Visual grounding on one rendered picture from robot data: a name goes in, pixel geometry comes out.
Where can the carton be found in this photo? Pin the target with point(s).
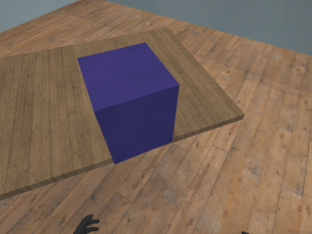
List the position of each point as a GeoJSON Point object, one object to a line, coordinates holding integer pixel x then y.
{"type": "Point", "coordinates": [134, 98]}

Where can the table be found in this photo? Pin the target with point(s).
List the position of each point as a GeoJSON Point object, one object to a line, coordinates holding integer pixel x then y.
{"type": "Point", "coordinates": [48, 128]}

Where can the robot left hand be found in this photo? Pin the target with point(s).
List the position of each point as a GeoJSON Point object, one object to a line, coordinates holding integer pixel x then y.
{"type": "Point", "coordinates": [86, 221]}

